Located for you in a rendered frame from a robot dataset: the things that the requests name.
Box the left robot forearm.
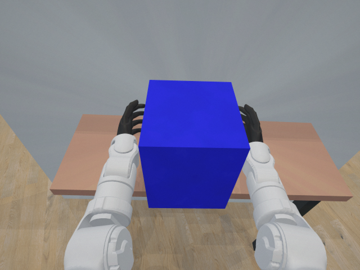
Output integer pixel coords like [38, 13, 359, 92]
[64, 134, 139, 270]

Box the robot right hand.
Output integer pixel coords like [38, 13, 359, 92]
[238, 104, 263, 143]

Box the right robot forearm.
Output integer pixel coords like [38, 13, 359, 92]
[242, 142, 327, 267]

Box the left robot upper arm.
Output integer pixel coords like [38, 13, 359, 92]
[65, 224, 134, 270]

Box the carton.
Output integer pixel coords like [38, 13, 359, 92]
[138, 80, 250, 209]

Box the right robot upper arm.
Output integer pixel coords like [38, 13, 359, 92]
[254, 222, 326, 270]

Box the table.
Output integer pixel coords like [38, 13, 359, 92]
[50, 114, 353, 251]

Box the robot left hand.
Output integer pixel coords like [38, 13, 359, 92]
[117, 100, 145, 135]

